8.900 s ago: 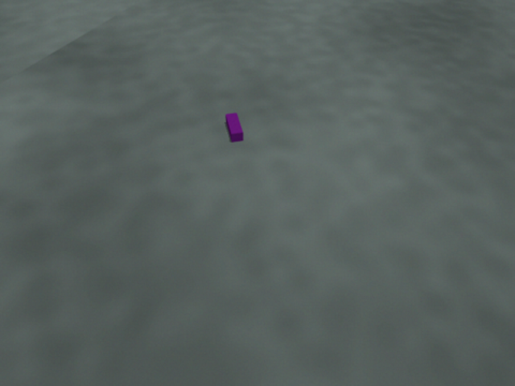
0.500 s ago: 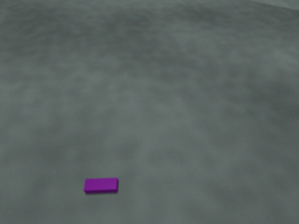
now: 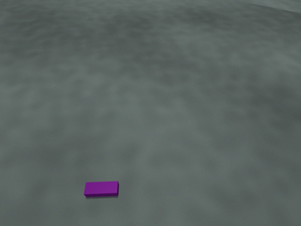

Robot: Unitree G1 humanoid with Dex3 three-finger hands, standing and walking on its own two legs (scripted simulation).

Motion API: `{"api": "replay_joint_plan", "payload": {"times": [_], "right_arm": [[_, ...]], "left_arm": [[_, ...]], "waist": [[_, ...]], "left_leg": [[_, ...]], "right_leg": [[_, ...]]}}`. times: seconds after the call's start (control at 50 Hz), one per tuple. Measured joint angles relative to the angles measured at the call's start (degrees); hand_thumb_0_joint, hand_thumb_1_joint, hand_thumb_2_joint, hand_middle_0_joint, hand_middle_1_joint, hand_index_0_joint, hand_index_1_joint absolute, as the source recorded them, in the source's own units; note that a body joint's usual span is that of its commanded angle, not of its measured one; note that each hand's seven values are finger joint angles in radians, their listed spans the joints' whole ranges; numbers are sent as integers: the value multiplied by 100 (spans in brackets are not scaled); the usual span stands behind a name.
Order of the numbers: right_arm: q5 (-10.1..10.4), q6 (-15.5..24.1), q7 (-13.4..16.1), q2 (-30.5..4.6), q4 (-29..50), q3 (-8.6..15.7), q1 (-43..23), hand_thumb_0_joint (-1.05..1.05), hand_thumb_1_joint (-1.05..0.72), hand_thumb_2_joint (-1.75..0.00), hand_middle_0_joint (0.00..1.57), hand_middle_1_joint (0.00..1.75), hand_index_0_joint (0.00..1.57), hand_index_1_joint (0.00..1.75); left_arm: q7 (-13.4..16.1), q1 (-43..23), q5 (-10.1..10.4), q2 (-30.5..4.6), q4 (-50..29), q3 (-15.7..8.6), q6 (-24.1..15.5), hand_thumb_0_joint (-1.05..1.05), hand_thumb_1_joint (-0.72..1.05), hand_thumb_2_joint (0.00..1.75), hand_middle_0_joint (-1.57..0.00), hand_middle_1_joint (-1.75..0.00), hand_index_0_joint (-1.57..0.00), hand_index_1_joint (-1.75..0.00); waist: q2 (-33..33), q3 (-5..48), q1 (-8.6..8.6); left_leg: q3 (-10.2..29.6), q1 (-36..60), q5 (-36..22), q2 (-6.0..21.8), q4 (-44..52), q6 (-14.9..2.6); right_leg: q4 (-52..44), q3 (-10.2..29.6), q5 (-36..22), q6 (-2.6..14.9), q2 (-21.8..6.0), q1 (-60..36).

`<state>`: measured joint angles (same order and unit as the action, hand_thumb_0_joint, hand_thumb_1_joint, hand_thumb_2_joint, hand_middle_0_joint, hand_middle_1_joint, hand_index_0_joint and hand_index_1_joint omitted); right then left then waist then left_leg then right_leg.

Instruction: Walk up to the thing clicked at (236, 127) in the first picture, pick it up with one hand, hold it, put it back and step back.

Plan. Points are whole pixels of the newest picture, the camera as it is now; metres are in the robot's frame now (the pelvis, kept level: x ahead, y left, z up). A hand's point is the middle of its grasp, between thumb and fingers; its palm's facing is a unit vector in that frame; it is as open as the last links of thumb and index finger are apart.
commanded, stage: stand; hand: left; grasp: from above
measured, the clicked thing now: (102, 189) +0.45 +0.29 -0.75
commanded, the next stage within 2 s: rise first in 0.36 s
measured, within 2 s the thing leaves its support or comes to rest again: neither
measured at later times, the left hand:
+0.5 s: hand out of the picture +0.06 +0.26 -0.16, palm faces -0.02 -0.94 -0.34, open 7.4 cm
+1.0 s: hand out of the picture +0.13 +0.27 -0.20, palm faces -0.09 -0.91 -0.40, open 13.4 cm
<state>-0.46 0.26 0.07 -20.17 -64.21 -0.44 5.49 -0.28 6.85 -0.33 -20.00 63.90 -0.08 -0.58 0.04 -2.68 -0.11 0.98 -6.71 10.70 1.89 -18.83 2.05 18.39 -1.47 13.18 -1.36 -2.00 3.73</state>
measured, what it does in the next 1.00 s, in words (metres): lowers itself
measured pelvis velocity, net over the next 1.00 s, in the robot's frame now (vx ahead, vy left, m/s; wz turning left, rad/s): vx -0.02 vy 0.02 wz -0.03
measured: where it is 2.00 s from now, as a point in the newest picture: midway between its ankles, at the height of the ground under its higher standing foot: outside the picture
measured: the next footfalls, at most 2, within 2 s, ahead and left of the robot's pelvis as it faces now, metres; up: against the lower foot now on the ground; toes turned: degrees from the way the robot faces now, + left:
none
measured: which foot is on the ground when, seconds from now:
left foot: down 0.00-1.00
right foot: down 0.00-1.00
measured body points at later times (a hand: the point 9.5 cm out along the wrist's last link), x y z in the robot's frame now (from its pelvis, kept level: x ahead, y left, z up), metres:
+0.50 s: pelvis -0.01 +0.00 +0.00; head +0.00 +0.00 +0.45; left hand +0.06 +0.31 -0.13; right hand +0.06 -0.30 -0.13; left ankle -0.01 +0.14 -0.75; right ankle -0.04 -0.13 -0.75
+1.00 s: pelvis -0.02 +0.02 -0.06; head +0.05 +0.02 +0.39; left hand +0.13 +0.31 -0.18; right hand +0.10 -0.25 -0.16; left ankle -0.01 +0.14 -0.75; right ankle -0.04 -0.13 -0.75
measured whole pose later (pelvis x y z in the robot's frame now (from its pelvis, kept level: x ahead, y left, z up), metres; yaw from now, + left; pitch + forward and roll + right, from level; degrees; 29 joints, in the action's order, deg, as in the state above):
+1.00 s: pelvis -0.02 +0.02 -0.06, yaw -2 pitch +13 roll -1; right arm 1.2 4.1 0.8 -14.1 -37.1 2.2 13.7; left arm -0.1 5.2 -9.8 -17.8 43.9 -8.8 9.6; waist -0.2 4.2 1.5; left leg 0.5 -40.5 23.8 2.2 -51.7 0.9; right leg 50.2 0.5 25.3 -2.4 -1.8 37.4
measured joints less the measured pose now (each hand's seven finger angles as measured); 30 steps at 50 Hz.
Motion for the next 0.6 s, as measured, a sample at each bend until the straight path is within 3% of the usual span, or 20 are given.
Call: {"api": "replay_joint_plan", "payload": {"times": [0.48,0.54,0.6], "right_arm": [[-14,-9,-27,10,-43,24,98,1,-90,-90,20,30,21,30],[228,90,126,39,670,10,363,1,-91,-90,20,30,21,30],[298,143,199,193,1185,39,434,1,-91,-90,20,30,21,30]], "left_arm": [[-14,89,-16,-12,0,15,0,0,90,90,-20,-30,-20,-30],[68,0,125,104,-356,-138,-91,0,86,92,-19,-35,-18,-35],[32,-516,37,167,-274,-392,-108,0,76,93,-17,-45,-16,-45]], "waist": [[-1,-10,16],[-34,0,32],[-24,-52,51]], "left_leg": [[-22,-53,-73,-26,2,-38],[7,-486,32,-38,-347,-57],[14,-983,149,-24,-763,-56]], "right_leg": [[-22,24,-90,-33,-26,51],[335,9,26,-32,-38,475],[759,23,147,-25,-24,977]]}}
